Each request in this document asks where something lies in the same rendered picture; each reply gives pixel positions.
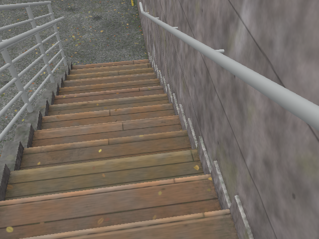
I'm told stairs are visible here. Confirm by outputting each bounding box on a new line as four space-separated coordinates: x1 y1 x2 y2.
0 59 239 239

